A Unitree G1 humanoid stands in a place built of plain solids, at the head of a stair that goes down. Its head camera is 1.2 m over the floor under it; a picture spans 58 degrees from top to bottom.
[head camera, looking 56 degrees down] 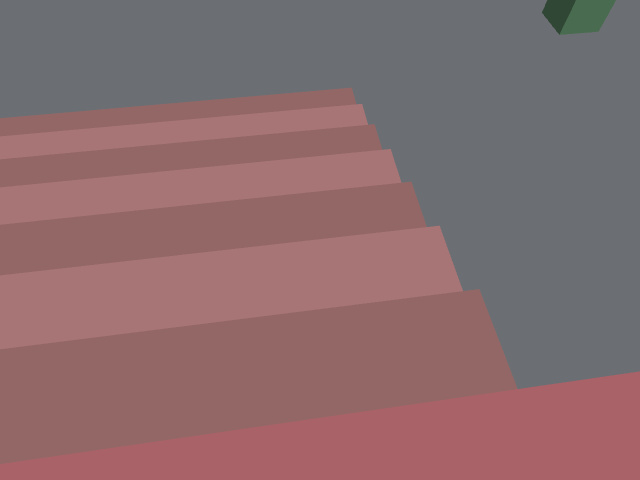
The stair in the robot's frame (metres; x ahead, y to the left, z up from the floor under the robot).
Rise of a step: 0.14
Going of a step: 0.37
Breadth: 3.31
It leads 8 degrees to the left of straight ahead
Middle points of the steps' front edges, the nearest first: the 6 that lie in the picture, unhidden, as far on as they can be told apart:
0.85 1.13 -0.27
1.21 1.19 -0.41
1.58 1.24 -0.55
1.95 1.29 -0.69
2.32 1.34 -0.83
2.69 1.39 -0.96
